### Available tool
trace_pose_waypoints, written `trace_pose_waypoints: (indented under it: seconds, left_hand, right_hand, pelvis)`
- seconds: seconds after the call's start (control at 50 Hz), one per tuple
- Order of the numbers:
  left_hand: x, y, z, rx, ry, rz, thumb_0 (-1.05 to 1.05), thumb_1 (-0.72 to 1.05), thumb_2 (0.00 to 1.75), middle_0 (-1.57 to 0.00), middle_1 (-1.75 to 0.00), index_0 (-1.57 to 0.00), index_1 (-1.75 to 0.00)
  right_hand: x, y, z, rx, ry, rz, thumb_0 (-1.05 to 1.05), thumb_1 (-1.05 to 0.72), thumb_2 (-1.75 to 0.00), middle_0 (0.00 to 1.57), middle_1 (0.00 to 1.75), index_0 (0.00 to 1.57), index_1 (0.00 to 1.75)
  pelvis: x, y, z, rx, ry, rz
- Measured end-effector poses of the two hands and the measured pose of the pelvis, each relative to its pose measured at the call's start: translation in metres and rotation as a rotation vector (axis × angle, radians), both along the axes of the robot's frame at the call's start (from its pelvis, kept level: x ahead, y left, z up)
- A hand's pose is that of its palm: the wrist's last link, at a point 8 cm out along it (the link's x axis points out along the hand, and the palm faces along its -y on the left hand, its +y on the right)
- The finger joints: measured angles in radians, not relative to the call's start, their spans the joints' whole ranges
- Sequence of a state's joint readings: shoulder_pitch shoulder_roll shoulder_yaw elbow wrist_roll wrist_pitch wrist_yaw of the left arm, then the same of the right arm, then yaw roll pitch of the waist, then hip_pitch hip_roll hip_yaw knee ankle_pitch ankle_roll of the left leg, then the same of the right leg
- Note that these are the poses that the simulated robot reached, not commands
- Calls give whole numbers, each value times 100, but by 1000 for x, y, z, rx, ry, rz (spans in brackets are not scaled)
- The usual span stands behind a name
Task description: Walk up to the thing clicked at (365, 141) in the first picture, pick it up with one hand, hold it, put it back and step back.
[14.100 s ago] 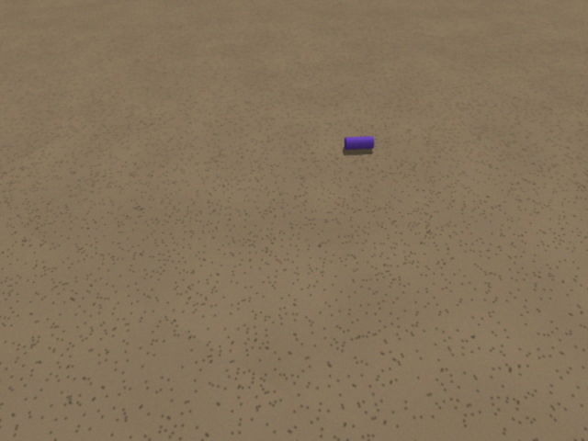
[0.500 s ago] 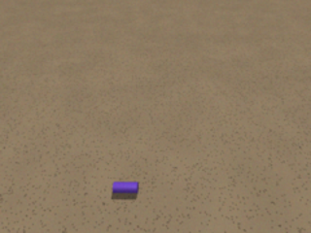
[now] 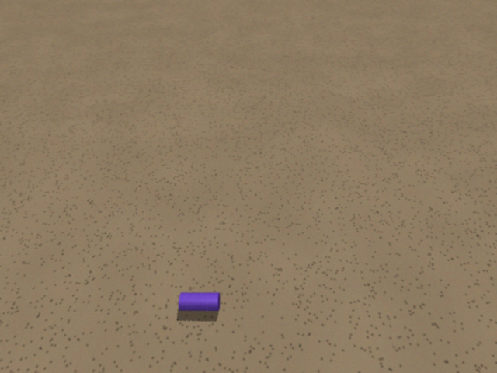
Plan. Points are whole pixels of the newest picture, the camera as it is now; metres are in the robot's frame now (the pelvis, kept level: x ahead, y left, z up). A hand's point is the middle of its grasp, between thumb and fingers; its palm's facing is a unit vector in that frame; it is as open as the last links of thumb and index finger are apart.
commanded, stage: stand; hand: left
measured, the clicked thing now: (199, 301) +0.53 +0.24 -0.75
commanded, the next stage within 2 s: walk up in 0.26 s
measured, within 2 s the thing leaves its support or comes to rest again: neither
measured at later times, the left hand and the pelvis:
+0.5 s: hand out of the picture +0.05 +0.30 -0.16, palm faces +0.02 -0.93 -0.36, open 7.4 cm; pelvis +0.03 +0.03 -0.01, yaw +0 degrees
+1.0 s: hand (101, 369) +0.18 +0.31 -0.17, palm faces -0.08 -0.93 -0.37, open 7.4 cm; pelvis +0.09 +0.05 -0.02, yaw -3 degrees
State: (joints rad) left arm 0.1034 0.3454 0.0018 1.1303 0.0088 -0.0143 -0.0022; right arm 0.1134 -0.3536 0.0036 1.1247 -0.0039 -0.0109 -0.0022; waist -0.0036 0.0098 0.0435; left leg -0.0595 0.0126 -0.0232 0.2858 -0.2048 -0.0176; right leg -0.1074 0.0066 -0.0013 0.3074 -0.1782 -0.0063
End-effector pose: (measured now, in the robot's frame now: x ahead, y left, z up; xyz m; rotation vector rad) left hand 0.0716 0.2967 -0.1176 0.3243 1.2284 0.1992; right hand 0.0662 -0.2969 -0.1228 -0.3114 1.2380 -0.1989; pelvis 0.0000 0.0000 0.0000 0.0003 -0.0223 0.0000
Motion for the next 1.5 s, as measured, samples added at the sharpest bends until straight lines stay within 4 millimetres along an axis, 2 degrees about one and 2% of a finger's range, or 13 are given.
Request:
trace_pose_waypoints:
  seconds: [0.32, 0.42, 0.48, 0.54, 0.64, 0.72, 0.8, 0.98, 1.1, 1.18, 1.32, 1.5]
  left_hand:
    - [-1, 4, 1, -2, -32, -2, 0, 90, 90, -21, -30, -20, -30]
    - [-17, 23, 0, 2, -41, 33, 0, 90, 90, -21, -30, -20, -30]
    - [-28, 43, -4, 8, 4, 47, 0, 90, 90, -21, -30, -20, -30]
    - [-30, 65, -15, 10, 56, 54, 0, 90, 90, -21, -30, -20, -30]
    - [-9, 82, -25, 10, 103, 41, 1, 91, 90, -21, -30, -20, -30]
    - [16, 85, -22, 0, 94, 11, 0, 91, 90, -20, -30, -20, -30]
    - [43, 82, -19, 3, 81, -19, 0, 91, 90, -20, -30, -20, -30]
    - [101, 56, -13, 23, -14, -59, 0, 91, 90, -20, -30, -20, -30]
    - [140, 35, -6, -15, -83, -87, 0, 91, 90, -21, -30, -20, -30]
    - [158, 26, -3, -36, -120, -94, 0, 90, 90, -21, -30, -20, -30]
    - [164, 19, -1, -45, -116, -92, 0, 91, 90, -21, -30, -20, -30]
    - [138, 22, -2, -32, -52, -52, 0, 91, 90, -21, -30, -20, -30]
  right_hand:
    - [-2, -2, -1, 6, -15, -1, 0, -90, -90, 20, 30, 21, 30]
    - [6, -3, 4, -22, -2, 29, 0, -90, -90, 20, 30, 21, 30]
    - [17, 4, 11, -41, -12, 44, 0, -90, -90, 20, 30, 21, 30]
    - [29, 15, 12, -74, -40, 41, 0, -90, -90, 20, 30, 21, 30]
    - [37, 38, 17, -85, -65, 2, 0, -90, -90, 20, 30, 21, 30]
    - [44, 51, 22, -76, -75, -8, 0, -90, -90, 20, 30, 21, 30]
    - [54, 53, 18, -67, -83, -19, 0, -90, -90, 21, 30, 21, 30]
    - [83, 34, -8, -33, -89, -55, 0, -90, -90, 20, 30, 21, 30]
    - [89, 34, -5, -18, -74, -44, 0, -90, -90, 20, 30, 21, 30]
    - [88, 31, 0, -24, -58, -42, 0, -90, -90, 20, 30, 21, 30]
    - [90, 21, 8, -41, -54, -50, 0, -90, -90, 20, 30, 21, 30]
    - [94, 16, 9, -37, -53, -46, 0, -90, -90, 20, 30, 21, 30]
  pelvis:
    - [1, 1, -3, -5, -11, -2]
    - [12, 14, -6, -23, -14, 7]
    - [21, 26, -7, -30, -22, 7]
    - [33, 43, -15, -28, -35, 5]
    - [50, 58, -16, -8, -40, -17]
    - [62, 62, -11, -10, -39, -31]
    - [72, 62, -11, -11, -40, -45]
    - [87, 46, -21, -12, -39, -47]
    - [95, 43, -15, 4, -25, -47]
    - [98, 39, -10, 4, -23, -47]
    - [99, 34, -6, 2, -20, -45]
    - [98, 30, -3, 1, -20, -46]
